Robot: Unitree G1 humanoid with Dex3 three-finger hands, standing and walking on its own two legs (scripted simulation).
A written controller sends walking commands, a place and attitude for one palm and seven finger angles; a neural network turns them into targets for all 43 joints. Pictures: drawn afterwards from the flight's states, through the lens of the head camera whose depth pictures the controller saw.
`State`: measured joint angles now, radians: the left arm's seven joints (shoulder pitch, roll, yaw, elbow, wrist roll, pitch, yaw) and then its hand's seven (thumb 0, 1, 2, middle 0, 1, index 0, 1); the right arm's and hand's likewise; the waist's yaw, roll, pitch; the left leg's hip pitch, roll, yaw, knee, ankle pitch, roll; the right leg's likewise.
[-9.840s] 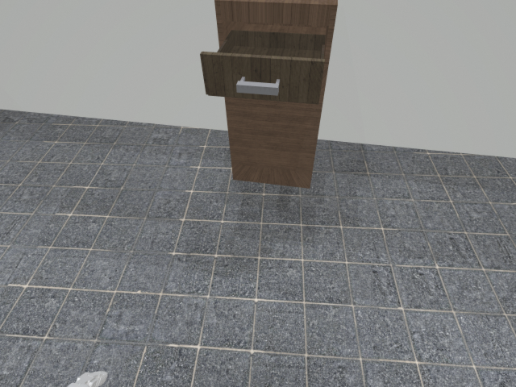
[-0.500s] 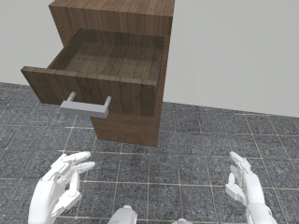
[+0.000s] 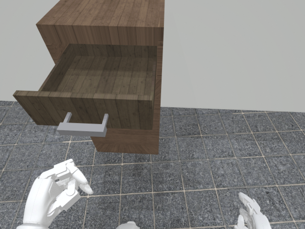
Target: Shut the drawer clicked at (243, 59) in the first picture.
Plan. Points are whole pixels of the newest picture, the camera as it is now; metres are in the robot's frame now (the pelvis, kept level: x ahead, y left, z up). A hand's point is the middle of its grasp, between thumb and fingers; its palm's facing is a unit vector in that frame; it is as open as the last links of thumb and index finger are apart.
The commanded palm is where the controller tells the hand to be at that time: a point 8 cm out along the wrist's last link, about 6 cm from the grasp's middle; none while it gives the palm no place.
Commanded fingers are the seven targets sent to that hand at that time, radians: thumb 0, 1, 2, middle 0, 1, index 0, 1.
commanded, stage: raise the hand and make a fist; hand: left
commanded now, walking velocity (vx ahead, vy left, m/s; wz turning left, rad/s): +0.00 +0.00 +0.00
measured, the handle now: (85, 123) +0.39 +0.23 +0.04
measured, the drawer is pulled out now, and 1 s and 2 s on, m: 0.27 0.27 0.27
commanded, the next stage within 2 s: bring the fist close to the handle in 0.90 s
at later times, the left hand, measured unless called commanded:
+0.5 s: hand (63, 187) +0.18 +0.18 +0.14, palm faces +0.03 -0.99 -0.10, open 3.2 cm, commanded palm +0.14 +0.23 +0.14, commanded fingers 0.00 0.90 0.90 -1.40 -1.60 -1.40 -1.60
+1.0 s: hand (63, 186) +0.18 +0.18 +0.14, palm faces +0.06 -0.99 -0.11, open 3.3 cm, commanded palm +0.14 +0.23 +0.14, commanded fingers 0.00 0.90 0.90 -1.40 -1.60 -1.40 -1.60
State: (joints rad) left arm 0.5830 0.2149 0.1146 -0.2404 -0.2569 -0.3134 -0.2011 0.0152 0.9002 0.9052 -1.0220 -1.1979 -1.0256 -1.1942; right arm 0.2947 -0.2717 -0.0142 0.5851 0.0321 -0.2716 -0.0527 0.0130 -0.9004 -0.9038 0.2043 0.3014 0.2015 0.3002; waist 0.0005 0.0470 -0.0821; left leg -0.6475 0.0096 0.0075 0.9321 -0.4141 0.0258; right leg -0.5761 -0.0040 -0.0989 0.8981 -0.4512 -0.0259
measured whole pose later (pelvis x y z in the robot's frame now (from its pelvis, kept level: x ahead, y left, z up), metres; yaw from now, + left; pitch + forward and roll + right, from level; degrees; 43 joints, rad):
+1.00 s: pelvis +0.01 -0.02 +0.03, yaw +0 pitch +1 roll -1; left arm 0.58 0.24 0.21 -0.30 -0.31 -0.17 -0.26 0.01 0.90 0.90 -1.40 -1.60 -1.40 -1.60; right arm 0.25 -0.26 0.03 0.62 0.06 -0.35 -0.07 0.01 -0.90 -0.90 0.20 0.30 0.20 0.30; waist 0.04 0.07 -0.08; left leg -0.40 0.02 -0.01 0.74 -0.35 0.00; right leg -0.33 0.02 -0.11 0.70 -0.39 -0.05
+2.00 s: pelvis +0.00 +0.00 -0.01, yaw +0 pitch +11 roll -1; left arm 0.24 0.22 0.16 0.08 -0.25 -0.36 -0.24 0.02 0.90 0.90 -1.39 -1.60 -1.40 -1.60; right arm 0.23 -0.24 0.03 0.58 0.01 -0.24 -0.04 0.01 -0.90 -0.90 0.21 0.30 0.20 0.30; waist -0.01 0.04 -0.10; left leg -0.74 0.01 0.01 0.98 -0.43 0.02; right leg -0.68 -0.01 -0.09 0.96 -0.47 -0.03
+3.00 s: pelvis +0.01 -0.01 -0.01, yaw -1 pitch +13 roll -1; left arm -0.01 0.26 0.22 0.30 -0.25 -0.33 -0.25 -0.01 0.83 0.89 -1.39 -1.60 -1.40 -1.60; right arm 0.25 -0.26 0.03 0.59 0.03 -0.15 -0.05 0.01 -0.90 -0.90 0.21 0.30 0.20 0.30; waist -0.03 0.04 -0.10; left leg -0.78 0.02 0.01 0.99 -0.44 0.01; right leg -0.72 0.01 -0.09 0.97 -0.48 -0.04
